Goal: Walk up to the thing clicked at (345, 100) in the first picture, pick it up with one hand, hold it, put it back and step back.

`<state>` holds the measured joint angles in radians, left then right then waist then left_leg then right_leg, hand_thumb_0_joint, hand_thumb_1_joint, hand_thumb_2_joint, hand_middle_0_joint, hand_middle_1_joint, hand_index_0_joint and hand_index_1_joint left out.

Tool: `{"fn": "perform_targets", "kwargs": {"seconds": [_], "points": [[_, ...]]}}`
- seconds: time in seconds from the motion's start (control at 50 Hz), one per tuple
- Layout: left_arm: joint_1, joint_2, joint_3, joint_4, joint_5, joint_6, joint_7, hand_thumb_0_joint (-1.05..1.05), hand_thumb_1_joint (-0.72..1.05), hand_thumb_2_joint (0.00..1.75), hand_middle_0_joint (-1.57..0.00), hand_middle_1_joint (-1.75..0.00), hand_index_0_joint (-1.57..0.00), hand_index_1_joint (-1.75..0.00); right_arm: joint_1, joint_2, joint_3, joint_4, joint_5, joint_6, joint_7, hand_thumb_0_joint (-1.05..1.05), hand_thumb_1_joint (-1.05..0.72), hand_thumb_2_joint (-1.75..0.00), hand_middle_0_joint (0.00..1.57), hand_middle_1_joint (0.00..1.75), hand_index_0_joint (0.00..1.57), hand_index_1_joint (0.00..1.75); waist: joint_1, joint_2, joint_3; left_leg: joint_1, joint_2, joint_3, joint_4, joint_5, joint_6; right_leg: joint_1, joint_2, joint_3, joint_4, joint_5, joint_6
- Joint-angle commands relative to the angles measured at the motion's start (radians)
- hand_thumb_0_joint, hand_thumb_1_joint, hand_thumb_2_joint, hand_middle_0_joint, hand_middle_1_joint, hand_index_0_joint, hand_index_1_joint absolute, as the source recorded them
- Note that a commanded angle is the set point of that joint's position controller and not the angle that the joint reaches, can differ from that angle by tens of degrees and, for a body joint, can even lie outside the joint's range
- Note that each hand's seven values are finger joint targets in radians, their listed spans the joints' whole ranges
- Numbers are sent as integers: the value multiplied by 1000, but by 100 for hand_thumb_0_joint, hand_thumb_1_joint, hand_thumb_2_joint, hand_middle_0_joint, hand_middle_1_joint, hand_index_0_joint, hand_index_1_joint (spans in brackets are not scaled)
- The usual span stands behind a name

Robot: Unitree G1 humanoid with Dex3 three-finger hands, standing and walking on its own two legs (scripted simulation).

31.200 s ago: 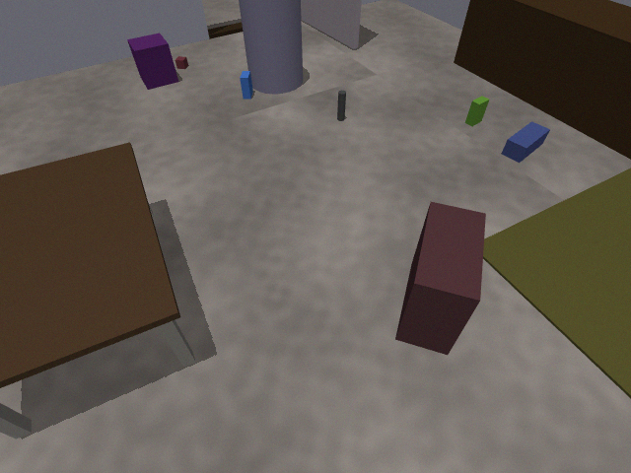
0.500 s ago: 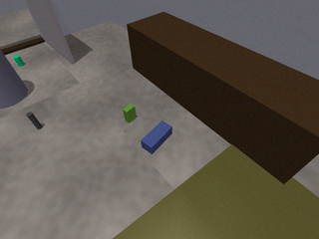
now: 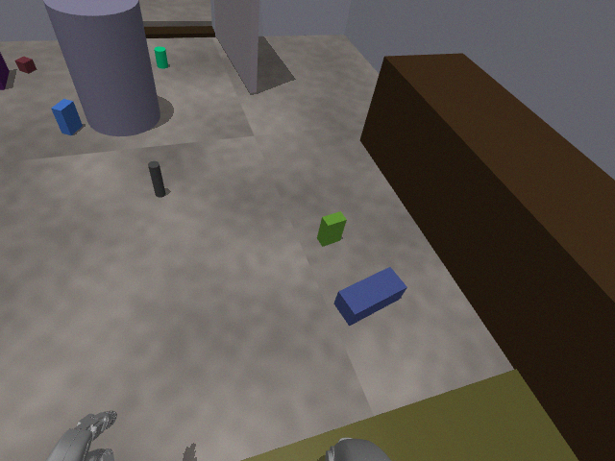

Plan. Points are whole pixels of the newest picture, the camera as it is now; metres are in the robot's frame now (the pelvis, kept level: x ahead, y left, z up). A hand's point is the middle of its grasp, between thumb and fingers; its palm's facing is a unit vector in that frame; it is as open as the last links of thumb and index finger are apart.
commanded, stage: walk up
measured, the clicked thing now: (157, 179) +1.29 +0.51 -0.70
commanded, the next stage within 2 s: none
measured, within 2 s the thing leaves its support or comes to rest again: neither
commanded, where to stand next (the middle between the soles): +0.20 -0.10 m, yaw +39 degrees
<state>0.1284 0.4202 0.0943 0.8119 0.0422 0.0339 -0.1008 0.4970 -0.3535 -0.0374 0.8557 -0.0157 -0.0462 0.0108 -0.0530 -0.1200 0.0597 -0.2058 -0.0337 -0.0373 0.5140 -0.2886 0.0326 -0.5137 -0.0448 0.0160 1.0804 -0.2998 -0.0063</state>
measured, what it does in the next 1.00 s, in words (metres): walks ahead, turning left: right foot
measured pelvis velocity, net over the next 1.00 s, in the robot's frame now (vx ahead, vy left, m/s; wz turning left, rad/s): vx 0.24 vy -0.15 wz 0.58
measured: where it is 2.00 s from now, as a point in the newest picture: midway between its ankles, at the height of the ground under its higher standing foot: outside the picture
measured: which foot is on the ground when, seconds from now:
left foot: down 0.00-0.36, up 0.38-1.00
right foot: up 0.00-0.30, down 0.32-1.00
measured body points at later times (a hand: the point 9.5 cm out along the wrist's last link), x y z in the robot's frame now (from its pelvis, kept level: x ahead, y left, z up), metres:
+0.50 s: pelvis +0.19 -0.12 -0.01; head +0.25 -0.11 +0.43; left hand +0.25 +0.20 -0.11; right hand +0.38 -0.43 -0.10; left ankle +0.11 +0.00 -0.63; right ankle +0.27 -0.18 -0.74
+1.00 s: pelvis +0.24 -0.15 -0.02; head +0.30 -0.12 +0.42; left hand +0.11 +0.15 -0.13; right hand +0.50 -0.35 -0.14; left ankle +0.16 -0.05 -0.73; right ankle +0.27 -0.18 -0.73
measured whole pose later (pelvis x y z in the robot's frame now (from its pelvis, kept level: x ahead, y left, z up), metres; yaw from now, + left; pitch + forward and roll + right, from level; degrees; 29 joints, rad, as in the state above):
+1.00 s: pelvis +0.24 -0.15 -0.02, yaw +33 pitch -1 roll +0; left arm 0.25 0.38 0.05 0.77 0.02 0.00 0.01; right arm 0.23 -0.41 -0.04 0.76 -0.03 0.07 0.00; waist 0.06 0.03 0.17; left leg -0.36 0.03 -0.01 0.82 -0.39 0.05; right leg -0.33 -0.10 -0.39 0.77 -0.26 -0.10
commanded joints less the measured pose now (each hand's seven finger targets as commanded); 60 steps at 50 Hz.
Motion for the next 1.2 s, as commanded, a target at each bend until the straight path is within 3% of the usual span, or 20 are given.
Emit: {"fn": "perform_targets", "kwargs": {"seconds": [0.0,0.1,0.2,0.24,0.28,0.3,0.32,0.34,0.36,0.42,0.48,0.54,0.64,0.74,0.84,0.94,1.02,1.06,1.08,1.18], "points": [[-46,183,59,-136,-2,-8,19,0,90,90,-20,-30,-20,-30,47,-313,-94,-106,18,-71,-53,0,-90,-90,20,30,20,30,44,170,-24,184,235,-338,-204,305,131,-154,-41,73,-73,86,23],[-144,132,44,-218,-1,-3,20,0,90,90,-20,-30,-20,-30,121,-313,-99,-115,4,-78,-81,0,-90,-90,20,30,20,30,7,188,-25,234,226,-301,-90,700,132,-190,-21,40,-168,69,1],[-192,132,44,-256,6,-6,11,0,90,90,-20,-30,-20,-30,110,-339,-108,-144,-7,-74,-110,0,-90,-90,20,30,20,30,0,218,-25,215,210,-327,23,681,131,-169,-27,37,-289,56,-41],[-176,144,53,-253,7,-7,12,0,90,90,-20,-30,-20,-30,87,-344,-110,-164,-9,-70,-123,0,-90,-90,20,30,20,30,14,221,-15,161,219,-359,73,711,139,-129,-29,36,-285,29,-50],[-5,154,69,-203,-2,-13,24,0,90,90,-20,-30,-20,-30,-37,-350,-107,-204,-5,-71,-131,0,-90,-90,20,30,20,30,129,223,-78,-10,161,-267,225,817,81,189,-2,27,-432,80,-84],[137,187,86,-171,1,-23,33,0,90,90,-20,-30,-20,-30,-75,-316,-91,-217,8,-71,-127,0,-90,-90,20,30,20,30,219,136,-156,-95,94,-179,425,732,21,411,-18,44,-560,257,-99],[249,281,117,-145,10,-29,49,0,90,90,-20,-30,-20,-30,-60,-239,-65,-229,20,-67,-123,0,-90,-90,20,30,20,30,263,-160,-256,-303,-28,-82,720,239,-23,629,-220,231,-592,449,-123],[189,289,101,-168,-1,-28,57,0,90,90,-20,-30,-20,-30,58,-207,-54,-206,26,-56,-132,0,-90,-90,20,30,20,30,162,-236,-295,-456,-78,-16,761,-312,-17,727,-368,435,-629,523,-134],[46,302,106,-201,-6,-20,59,0,90,90,-20,-30,-20,-30,125,-251,-72,-167,17,-45,-144,0,-90,-90,20,30,20,30,103,-247,-288,-445,-12,-8,879,-341,-9,651,-411,554,-696,370,-217],[30,169,57,-191,-12,-18,63,0,90,90,-20,-30,-20,-30,-37,-300,-85,-143,6,-30,-104,0,-90,-90,20,30,20,30,94,-2,-77,-381,34,-14,876,-179,-5,352,-248,213,-665,390,-205],[51,156,44,-150,-29,-41,81,0,90,90,-20,-30,-20,-30,-17,-240,-65,-140,3,-11,-72,0,-90,-90,20,30,20,30,84,20,-30,-357,26,-29,788,-60,-9,288,-212,66,-654,581,-161],[77,162,34,-159,-37,-59,95,0,90,90,-20,-30,-20,-30,-58,-235,-69,-166,-1,9,-51,0,-90,-90,20,30,20,30,75,37,-57,-407,19,-54,708,-53,-37,384,-281,80,-665,666,-177],[64,180,26,-162,-29,-66,114,0,90,90,-20,-30,-20,-30,-123,-265,-86,-185,-10,66,-30,0,-90,-90,20,30,20,30,70,91,11,-372,35,-88,587,13,-50,287,-324,59,-741,396,-103],[149,188,25,-136,-22,-61,126,0,90,90,-20,-30,-20,-30,-168,-230,-64,-210,-13,69,-23,0,-90,-90,20,30,20,30,115,-29,-79,-428,30,-21,436,42,-18,532,-272,-36,-590,746,-9],[125,221,37,-139,-20,-51,127,0,90,90,-20,-30,-20,-30,-204,-262,-84,-195,-9,100,-15,0,-90,-90,20,30,20,30,114,-9,-65,-308,65,16,389,-52,-6,408,-334,-10,-652,368,-10],[226,243,48,-90,-29,-59,135,0,90,90,-20,-30,-20,-30,-249,-224,-60,-197,-9,75,-20,0,-90,-90,20,30,20,30,145,-31,-129,-362,66,45,289,-135,30,608,-340,-40,-474,779,-42],[148,206,24,-112,-35,-59,121,0,90,90,-20,-30,-20,-30,-188,-274,-96,-156,-13,60,-26,0,-90,-90,20,30,20,30,62,96,-129,-31,92,-34,39,120,96,264,-276,-122,-350,347,-11],[126,160,24,-123,-53,-58,121,0,90,90,-20,-30,-20,-30,-224,-369,-120,-185,-11,55,-32,0,-90,-90,20,30,20,30,46,338,-114,53,334,-403,51,658,289,46,-8,-187,-97,-84,62],[72,197,34,-115,-49,-56,122,0,90,90,-20,-30,-20,-30,-229,-362,-123,-173,-4,50,-45,0,-90,-90,20,30,20,30,21,351,-84,-7,403,-459,28,715,331,63,-42,-49,-42,-365,50],[119,161,21,-67,-57,-60,127,0,90,90,-20,-30,-20,-30,-299,-288,-91,-186,-9,57,-47,0,-90,-90,20,30,20,30,45,305,-84,52,225,-210,94,709,203,29,-27,-75,-183,-239,0]]}}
